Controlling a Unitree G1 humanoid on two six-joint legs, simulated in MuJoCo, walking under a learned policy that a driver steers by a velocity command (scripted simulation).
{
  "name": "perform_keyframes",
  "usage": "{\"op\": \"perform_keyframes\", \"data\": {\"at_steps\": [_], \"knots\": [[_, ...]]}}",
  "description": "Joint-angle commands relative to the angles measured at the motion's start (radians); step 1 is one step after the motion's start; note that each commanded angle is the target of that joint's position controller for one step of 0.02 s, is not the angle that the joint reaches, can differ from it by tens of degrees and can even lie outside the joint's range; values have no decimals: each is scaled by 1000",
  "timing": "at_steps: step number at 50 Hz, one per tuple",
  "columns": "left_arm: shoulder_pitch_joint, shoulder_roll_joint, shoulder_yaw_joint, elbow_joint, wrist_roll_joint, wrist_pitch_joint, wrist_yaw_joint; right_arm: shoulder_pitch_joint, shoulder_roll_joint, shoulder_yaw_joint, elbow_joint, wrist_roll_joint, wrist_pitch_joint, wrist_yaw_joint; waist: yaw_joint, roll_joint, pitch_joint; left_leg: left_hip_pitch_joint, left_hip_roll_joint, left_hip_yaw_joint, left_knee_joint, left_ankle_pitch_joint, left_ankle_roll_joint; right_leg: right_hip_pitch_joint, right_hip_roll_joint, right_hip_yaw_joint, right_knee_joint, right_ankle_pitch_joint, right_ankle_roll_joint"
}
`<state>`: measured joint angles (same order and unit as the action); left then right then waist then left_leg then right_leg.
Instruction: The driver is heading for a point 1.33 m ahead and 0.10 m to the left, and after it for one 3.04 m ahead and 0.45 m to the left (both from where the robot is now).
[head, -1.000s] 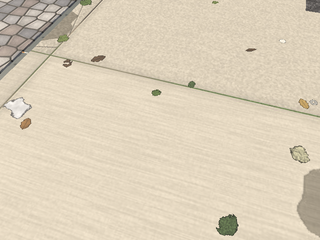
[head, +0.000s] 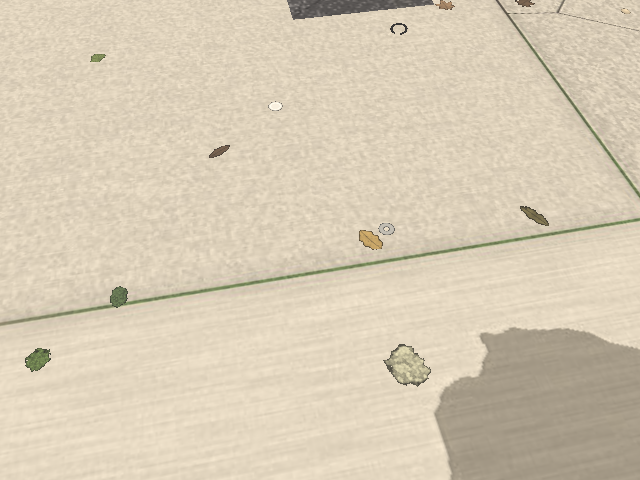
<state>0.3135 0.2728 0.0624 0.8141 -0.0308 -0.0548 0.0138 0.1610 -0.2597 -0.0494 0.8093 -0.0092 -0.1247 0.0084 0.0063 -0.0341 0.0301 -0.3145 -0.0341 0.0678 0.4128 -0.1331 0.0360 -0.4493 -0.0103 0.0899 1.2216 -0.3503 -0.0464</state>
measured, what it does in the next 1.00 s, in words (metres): walks ahead: right foot, then left foot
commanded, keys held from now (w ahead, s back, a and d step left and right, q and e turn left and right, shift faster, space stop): w+e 0.20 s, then w+q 0.80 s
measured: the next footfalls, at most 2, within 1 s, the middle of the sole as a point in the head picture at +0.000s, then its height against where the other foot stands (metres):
right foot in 0.38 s outside the picture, level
left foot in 0.94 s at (315, 397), level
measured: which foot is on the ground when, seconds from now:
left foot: down 0.00-0.38, up 0.40-0.92, down 0.94-1.00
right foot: up 0.00-0.36, down 0.38-0.94, up 0.96-1.00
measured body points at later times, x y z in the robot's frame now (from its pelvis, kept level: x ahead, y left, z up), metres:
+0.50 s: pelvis +0.26 -0.09 +0.00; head +0.30 -0.11 +0.44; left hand +0.45 +0.15 -0.10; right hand +0.27 -0.37 -0.15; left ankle +0.17 +0.09 -0.64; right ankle +0.31 -0.19 -0.74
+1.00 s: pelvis +0.53 -0.04 -0.02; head +0.57 -0.03 +0.42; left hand +0.54 +0.24 -0.15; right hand +0.75 -0.27 -0.12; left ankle +0.60 +0.04 -0.74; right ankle +0.36 -0.21 -0.64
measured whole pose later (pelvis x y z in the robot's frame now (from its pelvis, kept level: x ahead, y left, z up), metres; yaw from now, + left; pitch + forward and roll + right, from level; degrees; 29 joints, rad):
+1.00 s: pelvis +0.53 -0.04 -0.02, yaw +11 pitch +2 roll -1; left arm 0.29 0.27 0.07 0.84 -0.03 -0.09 0.01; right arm 0.11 -0.28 -0.08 0.73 0.02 -0.05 0.05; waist 0.01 0.00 0.07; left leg -0.49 -0.05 0.06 0.67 -0.21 0.12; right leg -0.20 -0.07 -0.06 1.13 -0.48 0.03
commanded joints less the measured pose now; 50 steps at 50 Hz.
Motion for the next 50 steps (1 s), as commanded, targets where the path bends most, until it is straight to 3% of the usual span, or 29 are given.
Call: {"op": "perform_keyframes", "data": {"at_steps": [1, 5, 10, 12, 14, 16, 17, 18, 19, 20, 21, 22, 23, 24, 26, 28, 31, 37, 41, 43, 44, 45, 46, 47, 48, 49, 50], "knots": [[36, 32, 14, -78, -5, 6, -5, 26, -84, -23, -23, 1, -16, 4, 2, 110, -47, 160, 284, -255, -260, 39, 165, -178, -120, 28, 0, 62, 4], [-57, 31, 9, -142, 8, 14, -7, 52, -135, -42, 5, 5, -18, 2, -6, 76, -10, 179, 304, -136, -294, 156, 188, -284, -142, 30, -130, 181, 22], [-214, 22, -2, -200, 8, -3, -42, 85, -172, -47, 16, 9, 4, -6, -63, 73, 15, 234, 275, 23, -269, 206, 144, -257, -118, -54, -410, 393, 16], [-277, 2, -13, -227, 9, -5, -51, 148, -177, -44, 42, 24, 13, -1, -90, 63, 35, 247, 286, 19, -266, 172, 146, -216, -97, -79, -499, 361, 3], [-317, 14, -13, -255, 7, -8, -58, 180, -195, -45, 67, 40, 28, 4, -84, 75, 62, 300, 315, -7, -247, 179, 148, -212, -79, -100, -563, 268, -16], [-300, 49, -2, -263, 12, -16, -61, 175, -216, -46, 78, 51, 43, 4, -46, 104, 48, 347, 335, -27, -174, 325, 138, -145, -47, -130, -629, 172, -41], [-215, 79, 15, -242, 17, -21, -59, 156, -226, -45, 81, 53, 50, 3, 16, 116, -5, 342, 317, -11, -66, 483, 119, -5, -12, -155, -684, 189, -58], [-47, 131, 45, -186, 21, -23, -52, 156, -208, -35, 84, 49, 53, 1, 100, 104, -107, 275, 267, 26, 128, 586, 90, 244, 27, -180, -714, 248, -81], [144, 221, 76, -150, 32, -18, -33, 154, -154, -10, 60, 26, 47, 1, 176, 17, -256, 44, 207, 49, 443, 337, 41, 578, -144, 11, -676, 302, -140], [165, 316, 84, -151, 46, -16, -23, 270, -15, 28, 36, 17, 25, 11, 84, -239, -393, -321, 28, -14, 801, -416, -19, 847, -424, 500, -790, 201, -287], [187, 218, 63, -156, 48, -25, -26, 217, -129, 0, 59, 55, 6, 12, 145, -130, -433, -392, 33, -197, 933, -449, -12, 806, -437, 599, -879, 172, -289], [127, 172, 46, -146, 43, -31, -29, 145, -158, -15, 27, 78, 5, 12, 118, -115, -271, -468, 82, -181, 945, -371, -4, 698, -400, 409, -882, 235, -240], [51, 129, 33, -146, 33, -35, -33, 105, -145, -14, 20, 64, 9, 6, 82, -67, -194, -446, 131, -160, 889, -280, -5, 569, -351, 276, -901, 292, -205], [-12, 93, 25, -146, 32, -40, -37, 93, -138, -20, 24, 45, 20, 0, 47, -61, -139, -404, 160, -157, 838, -215, -10, 461, -308, 179, -935, 319, -178], [-65, 55, 20, -136, 40, -60, -39, 147, -103, -23, 43, 47, 55, 0, -7, -72, -106, -300, 181, -165, 802, -126, -14, 344, -269, 66, -1014, 339, -159], [-69, 63, 27, -111, 43, -76, -32, 146, -69, -22, 38, 47, 76, 0, -26, -41, -64, -311, 179, -173, 770, -81, -21, 308, -266, -16, -1060, 401, -161], [-43, 75, 35, -75, 50, -76, -13, 82, -57, -24, 12, 41, 86, -1, -18, -26, -10, -398, 169, -196, 663, 33, -29, 330, -258, -113, -1086, 423, -148], [6, 125, 51, -31, 39, -60, 9, -105, -28, -9, -60, 27, 77, 34, 43, -4, 63, -419, 151, -101, 361, 202, -10, 406, -269, -248, -1101, 408, -120], [45, 145, 59, 0, 21, -34, 11, -189, -30, -6, -119, 31, 76, 58, 63, -8, 86, -444, 135, -35, 274, 94, 30, 531, -300, -291, -1031, 500, -101], [24, 171, 64, -1, 15, -21, 13, -171, -50, -17, -137, 34, 78, 65, 32, -34, 49, -352, 85, 23, 256, 2, 64, 555, -299, -320, -934, 775, -80], [11, 188, 68, -5, 11, -14, 16, -126, -70, -28, -136, 37, 81, 64, 0, -58, 6, -270, 45, 56, 263, -50, 85, 561, -296, -330, -850, 956, -69], [-7, 202, 70, -9, 7, -5, 18, -24, -105, -48, -118, 42, 82, 61, -61, -68, -54, -137, -2, 79, 250, -82, 111, 545, -282, -342, -703, 1083, -55], [-26, 204, 67, -14, 1, -1, 19, 135, -164, -82, -80, 42, 83, 50, -149, -47, -140, 105, -49, 75, 173, -20, 150, 456, -240, -362, -483, 1047, -20], [-12, 158, 49, -36, 24, -11, 21, 264, -264, -117, -52, 38, 94, 25, -187, 88, -217, 396, 91, -172, 137, 2, 208, 186, -186, -355, -156, 629, 33], [59, 20, 8, -94, 37, -47, 9, 200, -349, -124, -85, 35, 84, 23, -54, 319, -325, 687, 342, -799, -23, -156, 421, -240, 50, -197, 214, -212, 97], [-53, 108, 18, -114, 1, -93, -7, 237, -260, -96, -96, 25, 73, 30, -133, 173, -392, 707, 371, -903, -148, -217, 402, -342, 25, 20, 262, -204, 63], [-123, 125, 22, -136, -28, -107, -13, 213, -198, -81, -89, 20, 61, 31, -124, 135, -259, 612, 343, -741, -139, -149, 353, -395, -20, 12, 219, -125, 35]]}}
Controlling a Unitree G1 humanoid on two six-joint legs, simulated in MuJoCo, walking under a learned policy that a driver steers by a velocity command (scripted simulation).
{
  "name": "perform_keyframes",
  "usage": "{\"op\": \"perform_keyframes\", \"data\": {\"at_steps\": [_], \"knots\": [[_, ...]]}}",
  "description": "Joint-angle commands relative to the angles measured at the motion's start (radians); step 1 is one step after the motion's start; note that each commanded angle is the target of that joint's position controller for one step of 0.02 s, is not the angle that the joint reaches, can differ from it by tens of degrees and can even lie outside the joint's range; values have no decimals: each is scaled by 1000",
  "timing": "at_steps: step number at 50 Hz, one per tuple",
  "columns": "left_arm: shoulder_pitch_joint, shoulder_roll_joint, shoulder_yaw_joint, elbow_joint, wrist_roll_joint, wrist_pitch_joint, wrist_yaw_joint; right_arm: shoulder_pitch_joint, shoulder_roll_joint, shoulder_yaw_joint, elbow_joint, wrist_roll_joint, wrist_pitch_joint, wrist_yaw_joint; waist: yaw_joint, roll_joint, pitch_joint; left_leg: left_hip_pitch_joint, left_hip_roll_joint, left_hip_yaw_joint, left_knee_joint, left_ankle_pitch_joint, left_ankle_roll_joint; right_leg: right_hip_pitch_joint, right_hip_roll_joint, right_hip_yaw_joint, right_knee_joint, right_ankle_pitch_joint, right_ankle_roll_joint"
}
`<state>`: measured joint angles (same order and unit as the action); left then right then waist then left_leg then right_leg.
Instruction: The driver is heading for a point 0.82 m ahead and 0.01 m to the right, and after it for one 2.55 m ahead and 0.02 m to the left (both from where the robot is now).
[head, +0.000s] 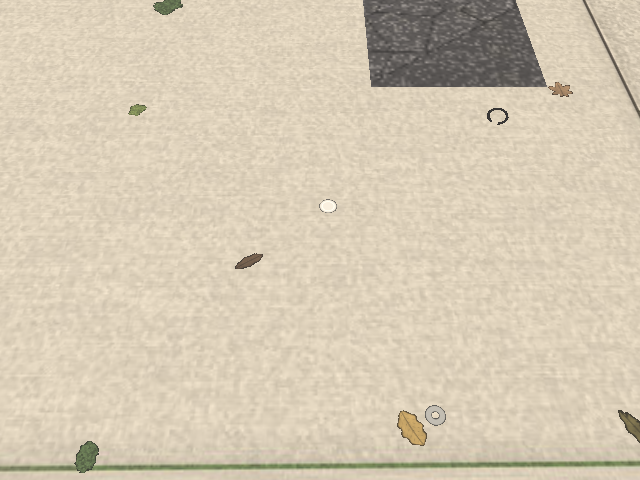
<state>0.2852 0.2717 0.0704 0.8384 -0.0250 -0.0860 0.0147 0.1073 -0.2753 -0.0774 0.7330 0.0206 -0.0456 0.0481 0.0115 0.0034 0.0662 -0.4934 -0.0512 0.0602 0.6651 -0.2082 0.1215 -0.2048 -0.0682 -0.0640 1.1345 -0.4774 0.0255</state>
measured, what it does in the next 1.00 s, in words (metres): walks ahead: right foot, then left foot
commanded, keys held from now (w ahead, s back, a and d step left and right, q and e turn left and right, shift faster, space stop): w+q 0.36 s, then w+e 0.64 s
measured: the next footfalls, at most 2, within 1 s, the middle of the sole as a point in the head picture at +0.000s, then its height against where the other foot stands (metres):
right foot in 0.42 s outside the picture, level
left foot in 0.86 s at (253, 401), level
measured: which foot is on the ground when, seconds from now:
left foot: down 0.00-0.44, up 0.46-0.84, down 0.86-1.00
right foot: up 0.00-0.40, down 0.42-0.86, up 0.88-1.00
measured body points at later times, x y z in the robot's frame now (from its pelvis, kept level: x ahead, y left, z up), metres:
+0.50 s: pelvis +0.29 -0.02 +0.01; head +0.31 -0.02 +0.46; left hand +0.41 +0.27 -0.07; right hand +0.42 -0.28 -0.11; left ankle +0.12 +0.06 -0.64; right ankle +0.39 -0.11 -0.71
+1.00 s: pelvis +0.53 +0.06 +0.02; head +0.54 +0.07 +0.47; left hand +0.58 +0.34 -0.10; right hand +0.71 -0.19 -0.06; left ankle +0.55 +0.17 -0.71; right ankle +0.47 -0.08 -0.63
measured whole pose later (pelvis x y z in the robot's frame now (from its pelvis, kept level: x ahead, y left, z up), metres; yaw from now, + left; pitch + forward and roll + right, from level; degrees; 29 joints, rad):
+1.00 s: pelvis +0.53 +0.06 +0.02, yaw +2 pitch +2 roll +1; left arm 0.34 0.30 0.07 0.76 -0.03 -0.04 0.01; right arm 0.18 -0.24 -0.05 0.68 -0.01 -0.10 0.01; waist 0.02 -0.04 -0.01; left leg -0.29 -0.02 0.02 0.45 -0.20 0.02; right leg -0.46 0.00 0.08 1.14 -0.38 -0.02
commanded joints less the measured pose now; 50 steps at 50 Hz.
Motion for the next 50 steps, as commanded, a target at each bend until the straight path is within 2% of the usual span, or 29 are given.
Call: {"op": "perform_keyframes", "data": {"at_steps": [1, 2, 3, 6, 8, 11, 15, 18, 19, 20, 21, 22, 23, 24, 25, 26, 27, 30, 34, 39, 41, 42, 43, 44, 45, 46, 47, 48, 50], "knots": [[-97, 114, 10, -154, -15, -79, -6, 194, -145, -41, -23, -1, -26, -7, -72, 0, -196, 623, 310, -596, -381, 46, 225, -596, -12, 163, 200, 80, -46], [-94, 127, 20, -140, 17, -71, 3, 129, -101, -29, -37, 0, -28, -10, -34, -5, -161, 499, 266, -494, -384, 143, 194, -521, -46, 159, 111, 120, -42], [-71, 132, 26, -137, 27, -57, 2, 99, -90, -23, -57, -10, -29, -15, -4, 13, -143, 412, 241, -449, -405, 204, 188, -455, -62, 162, 69, 151, -35], [-78, 98, 21, -153, 41, -25, 2, 119, -127, -32, -61, -8, -35, -31, 13, 9, -119, 300, 208, -374, -438, 345, 192, -413, -53, 132, -58, 210, 7], [-153, 78, 12, -180, 43, -18, 4, 152, -150, -38, -54, -3, -33, -45, -7, 21, -93, 269, 180, -330, -441, 362, 173, -432, -33, 116, -192, 313, 32], [-267, 51, -3, -207, 37, -23, -6, 193, -151, -38, -47, 4, -22, -56, -55, 66, -80, 247, 129, -292, -417, 268, 119, -381, 18, 107, -436, 503, 35], [-360, 74, 0, -238, 19, -39, -28, 251, -154, -38, -33, 9, -9, -61, -94, 95, -73, 296, 159, -373, -361, 167, 100, -329, 63, 118, -591, 545, 24], [-336, 112, 16, -242, 15, -56, -40, 250, -154, -40, -36, 8, -1, -68, -67, 123, -79, 372, 193, -469, -279, 150, 79, -278, 73, 138, -651, 441, -11], [-277, 119, 21, -225, 16, -61, -41, 234, -145, -37, -37, 2, 1, -69, -36, 139, -93, 393, 201, -462, -248, 194, 68, -230, 69, 117, -668, 435, -31], [-188, 135, 31, -197, 25, -65, -39, 226, -122, -29, -40, -2, -1, -67, 4, 140, -132, 393, 168, -431, -170, 304, 47, -110, 75, 91, -702, 451, -62], [-65, 171, 43, -180, 42, -69, -34, 220, -78, -11, -52, -13, -5, -62, 59, 102, -241, 333, 119, -371, 30, 312, 13, 97, -19, 172, -672, 448, -124], [75, 251, 63, -155, 57, -64, -32, 343, -27, 6, -59, -8, -14, -63, 45, -118, -395, 49, -11, -259, 374, 79, -61, 457, -214, 520, -672, 373, -278], [143, 234, 65, -104, 28, -53, -46, 400, -42, 13, -48, 12, -23, -62, 44, -340, -407, -201, -58, -226, 589, -363, -94, 558, -319, 883, -823, 112, -370], [88, 154, 40, -120, 4, -48, -47, 309, -125, -3, -57, 16, -29, -57, 57, -206, -254, -306, 12, -251, 665, -316, -87, 461, -291, 844, -859, -37, -335], [25, 120, 26, -137, 9, -35, -45, 192, -138, -3, -80, 5, -33, -54, 60, -107, -152, -311, 56, -204, 655, -231, -82, 330, -243, 701, -865, 5, -298], [-14, 111, 19, -143, 19, -27, -46, 123, -125, -1, -101, -16, -41, -53, 43, -47, -77, -294, 83, -178, 588, -176, -81, 200, -199, 608, -887, 122, -289], [-34, 99, 12, -148, 23, -26, -45, 110, -115, -5, -108, -31, -47, -53, 18, -46, -62, -245, 113, -177, 508, -131, -82, 130, -163, 553, -899, 233, -277], [-28, 104, 11, -141, 16, -22, -38, 127, -65, 7, -112, -34, -51, -50, -14, -99, -90, -143, 116, -130, 329, -121, -112, 50, -99, 439, -922, 428, -280], [14, 165, 30, -120, 2, -6, -16, -5, -25, 31, -140, -30, -57, -44, 23, -97, -83, -19, 76, -98, 34, 75, -149, -45, -62, 346, -926, 466, -262], [98, 166, 31, -99, -7, 18, -8, -107, -67, 16, -168, -9, -73, -33, 50, -106, -80, 94, 34, -123, -145, 167, -151, -19, -79, 420, -861, 361, -228], [88, 162, 31, -104, -7, 27, -5, -68, -87, 3, -161, -7, -80, -35, 10, -114, -89, 198, 34, -120, -209, 149, -128, -24, -70, 453, -803, 320, -199], [83, 140, 25, -109, -4, 28, -4, -9, -101, -8, -146, -10, -82, -39, -23, -114, -110, 299, 48, -117, -239, 132, -107, -51, -40, 447, -745, 318, -176], [58, 99, 12, -125, 3, 24, -5, 103, -139, -23, -131, -21, -84, -49, -83, -86, -178, 473, 139, -190, -237, 101, -64, -129, 7, 401, -589, 305, -139], [75, 20, -12, -149, 26, 19, -4, 267, -208, -40, -110, -29, -76, -59, -128, 100, -308, 711, 345, -391, -241, 88, -1, -285, 98, 272, -261, 31, -89], [178, 37, -14, -184, -13, 7, -3, 301, -254, -52, -78, -31, -60, -48, -70, 383, -340, 817, 508, -799, -342, -181, 137, -567, 123, 196, -30, -142, -68], [140, 128, 8, -154, -23, 12, 2, 259, -161, -34, -90, -22, -60, -44, -88, 215, -223, 728, 463, -763, -380, -307, 123, -636, 56, 226, 85, -60, -54], [63, 150, 17, -162, -14, 19, -2, 224, -111, -19, -91, -18, -60, -45, -94, 139, -133, 636, 415, -604, -385, -235, 87, -648, 35, 211, 108, 30, -50], [44, 130, 16, -159, -6, 27, -3, 174, -87, -9, -94, -25, -59, -42, -67, 80, -99, 549, 367, -496, -408, -115, 68, -607, 8, 199, 97, 99, -40], [17, 102, 17, -176, -1, 37, -14, 122, -67, -3, -81, -34, -60, -41, -31, 108, -51, 434, 315, -346, -455, 40, 56, -555, -34, 189, 44, 170, -31]]}}
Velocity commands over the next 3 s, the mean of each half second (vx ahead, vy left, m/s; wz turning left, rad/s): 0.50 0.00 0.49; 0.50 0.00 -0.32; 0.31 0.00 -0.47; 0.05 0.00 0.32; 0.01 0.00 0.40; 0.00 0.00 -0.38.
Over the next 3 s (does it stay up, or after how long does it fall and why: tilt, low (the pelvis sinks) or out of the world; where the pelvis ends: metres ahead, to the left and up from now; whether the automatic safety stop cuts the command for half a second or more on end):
stays up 0.78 -0.03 0.01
